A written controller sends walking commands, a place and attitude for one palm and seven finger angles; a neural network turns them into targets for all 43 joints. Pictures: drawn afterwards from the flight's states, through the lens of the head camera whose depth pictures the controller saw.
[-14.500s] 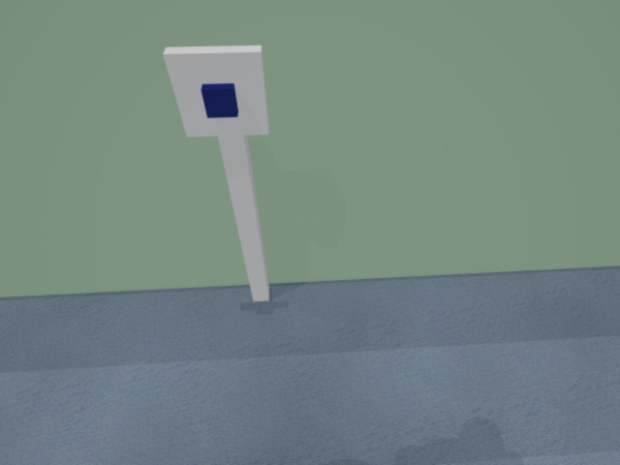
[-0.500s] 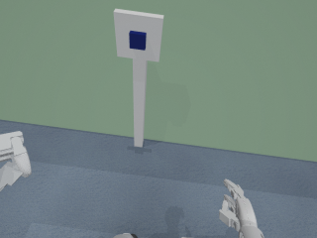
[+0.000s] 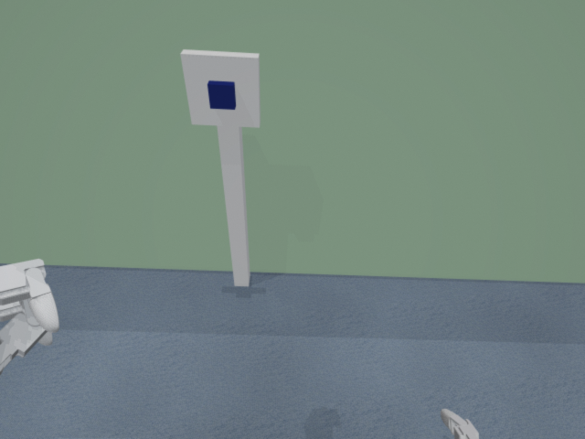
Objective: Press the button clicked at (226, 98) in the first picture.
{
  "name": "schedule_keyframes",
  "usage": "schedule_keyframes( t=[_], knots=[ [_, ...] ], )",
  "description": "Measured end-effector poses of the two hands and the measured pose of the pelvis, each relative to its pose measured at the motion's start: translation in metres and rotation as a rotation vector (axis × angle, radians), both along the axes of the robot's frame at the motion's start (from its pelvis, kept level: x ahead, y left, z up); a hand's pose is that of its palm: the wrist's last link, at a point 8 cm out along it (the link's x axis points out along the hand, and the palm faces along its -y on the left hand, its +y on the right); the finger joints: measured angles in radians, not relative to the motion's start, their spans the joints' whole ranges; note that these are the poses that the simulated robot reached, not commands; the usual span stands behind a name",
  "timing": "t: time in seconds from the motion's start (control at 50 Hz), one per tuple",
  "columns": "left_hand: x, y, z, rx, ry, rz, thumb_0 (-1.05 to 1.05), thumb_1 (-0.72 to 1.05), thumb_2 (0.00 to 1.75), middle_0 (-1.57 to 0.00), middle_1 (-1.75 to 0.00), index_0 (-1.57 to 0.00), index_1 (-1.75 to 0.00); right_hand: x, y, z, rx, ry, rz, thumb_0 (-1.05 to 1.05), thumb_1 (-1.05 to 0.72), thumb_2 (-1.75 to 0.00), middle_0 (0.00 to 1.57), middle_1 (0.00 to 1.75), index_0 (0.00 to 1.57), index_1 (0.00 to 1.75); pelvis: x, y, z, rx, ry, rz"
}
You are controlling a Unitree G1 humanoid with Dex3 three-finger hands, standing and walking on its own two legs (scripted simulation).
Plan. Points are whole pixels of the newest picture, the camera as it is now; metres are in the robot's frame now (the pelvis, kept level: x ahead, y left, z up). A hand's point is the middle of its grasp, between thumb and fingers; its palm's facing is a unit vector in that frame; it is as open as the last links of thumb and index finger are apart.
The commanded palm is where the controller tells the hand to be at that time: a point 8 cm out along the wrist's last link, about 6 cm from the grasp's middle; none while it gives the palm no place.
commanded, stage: stop stepping back and stand still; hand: left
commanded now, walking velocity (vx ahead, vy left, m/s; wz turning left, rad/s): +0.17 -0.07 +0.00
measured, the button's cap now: (222, 94) +0.86 +0.18 +0.09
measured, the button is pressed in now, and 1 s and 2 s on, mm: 0 0 0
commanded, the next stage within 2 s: let the arm hang, fingers relaxed in 0.42 s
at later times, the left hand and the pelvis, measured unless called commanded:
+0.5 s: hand (49, 332) +0.18 +0.23 +0.17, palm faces +0.40 -0.80 -0.43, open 3.1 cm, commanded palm none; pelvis +0.00 -0.01 +0.01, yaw +1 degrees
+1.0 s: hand out of the picture -0.05 +0.22 -0.16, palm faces +0.05 -0.97 -0.25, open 4.5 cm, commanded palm none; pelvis -0.02 +0.02 +0.01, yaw +2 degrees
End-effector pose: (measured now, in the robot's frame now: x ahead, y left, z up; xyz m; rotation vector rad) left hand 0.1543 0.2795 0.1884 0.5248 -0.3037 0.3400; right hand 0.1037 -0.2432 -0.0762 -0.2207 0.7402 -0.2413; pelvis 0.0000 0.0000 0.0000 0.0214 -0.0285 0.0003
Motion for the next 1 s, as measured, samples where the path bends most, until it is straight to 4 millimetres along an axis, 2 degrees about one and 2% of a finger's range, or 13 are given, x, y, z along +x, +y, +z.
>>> schedule_keyframes(
  t=[0.08, 0.16, 0.3, 0.4, 0.52, 0.56, 0.6, 0.64, 0.72, 0.78, 0.82, 0.86, 1.0],
  knots=[
    [-0.012, -0.023, 0.010, 0.084, -0.010, -0.035, 0.01, 0.89, 0.90, -1.31, -1.50, -1.31, -1.50, -0.001, 0.004, -0.015, 0.063, 0.000, 0.037, 0.01, -0.90, -0.90, 0.20, 0.30, 0.20, 0.30, -0.006, -0.013, -0.007, 0.005, -0.005, -0.005],
    [-0.021, -0.028, 0.011, 0.067, -0.001, -0.013, 0.01, 0.88, 0.90, -1.31, -1.50, -1.31, -1.50, 0.003, -0.001, -0.022, 0.077, 0.057, 0.065, 0.01, -0.90, -0.90, 0.21, 0.30, 0.20, 0.30, -0.012, -0.018, -0.003, 0.015, -0.001, -0.006],
    [-0.022, -0.021, 0.004, -0.003, 0.055, 0.062, 0.01, 0.88, 0.90, -1.31, -1.50, -1.31, -1.50, 0.018, -0.015, 0.001, 0.039, 0.021, 0.063, 0.01, -0.90, -0.90, 0.21, 0.30, 0.20, 0.30, -0.007, -0.021, 0.013, 0.035, 0.035, 0.003],
    [-0.020, -0.020, -0.002, -0.034, 0.053, 0.055, 0.01, 0.88, 0.90, -1.31, -1.50, -1.31, -1.50, 0.037, -0.021, 0.013, -0.025, -0.022, 0.086, 0.01, -0.90, -0.90, 0.20, 0.30, 0.20, 0.30, -0.002, -0.014, 0.010, 0.000, 0.040, 0.011],
    [-0.013, -0.007, 0.002, -0.006, 0.030, 0.032, 0.01, 0.88, 0.90, -1.31, -1.50, -1.31, -1.50, 0.057, -0.008, 0.020, -0.023, -0.054, 0.093, 0.01, -0.90, -0.90, 0.20, 0.30, 0.20, 0.30, 0.000, -0.004, 0.007, -0.012, 0.019, 0.007],
    [0.000, 0.004, -0.020, 0.013, 0.135, 0.011, 0.01, 0.89, 0.90, -1.31, -1.50, -1.31, -1.50, 0.063, -0.002, 0.012, 0.002, -0.048, 0.144, 0.01, -0.90, -0.90, 0.20, 0.30, 0.20, 0.30, -0.002, 0.002, 0.004, -0.019, 0.030, 0.024],
    [0.013, 0.018, -0.072, -0.045, 0.367, 0.031, 0.00, 0.89, 0.90, -1.30, -1.49, -1.30, -1.49, 0.065, 0.001, -0.003, 0.027, -0.001, 0.169, 0.01, -0.90, -0.90, 0.20, 0.30, 0.20, 0.30, -0.005, 0.010, 0.001, -0.023, 0.036, 0.031],
    [0.012, 0.027, -0.132, -0.130, 0.616, 0.074, 0.00, 0.89, 0.90, -1.27, -1.46, -1.27, -1.47, 0.061, 0.005, -0.017, 0.048, 0.043, 0.163, 0.01, -0.90, -0.90, 0.20, 0.30, 0.20, 0.30, -0.008, 0.016, -0.002, -0.021, 0.036, 0.033],
    [-0.025, 0.017, -0.236, -0.309, 1.021, 0.125, 0.01, 0.90, 0.90, -1.18, -1.37, -1.18, -1.38, 0.031, 0.015, -0.033, 0.061, 0.158, 0.145, 0.01, -0.91, -0.90, 0.20, 0.30, 0.20, 0.30, -0.014, 0.020, -0.005, -0.013, 0.023, 0.030],
    [-0.070, -0.008, -0.287, -0.428, 1.247, 0.132, 0.01, 0.90, 0.90, -1.09, -1.28, -1.09, -1.29, -0.004, 0.021, -0.040, 0.058, 0.283, 0.136, 0.01, -0.91, -0.90, 0.20, 0.30, 0.20, 0.30, -0.018, 0.020, -0.002, -0.013, 0.014, 0.027],
    [-0.103, -0.022, -0.308, -0.483, 1.366, 0.149, 0.01, 0.90, 0.90, -1.02, -1.22, -1.02, -1.22, -0.028, 0.023, -0.043, 0.059, 0.375, 0.123, 0.01, -0.91, -0.90, 0.20, 0.30, 0.20, 0.30, -0.020, 0.019, 0.000, -0.016, 0.011, 0.027],
    [-0.133, -0.022, -0.318, -0.511, 1.451, 0.202, 0.01, 0.90, 0.90, -0.94, -1.16, -0.96, -1.15, -0.052, 0.026, -0.046, 0.064, 0.462, 0.109, 0.01, -0.91, -0.90, 0.20, 0.30, 0.20, 0.30, -0.022, 0.018, 0.003, -0.019, 0.010, 0.030],
    [-0.212, -0.009, -0.316, -0.555, 1.644, 0.350, 0.01, 0.90, 0.90, -0.70, -0.89, -0.71, -0.88, -0.113, 0.032, -0.056, 0.106, 0.665, 0.050, 0.01, -0.91, -0.90, 0.20, 0.30, 0.20, 0.30, -0.021, 0.020, 0.008, -0.026, 0.010, 0.035]
  ],
)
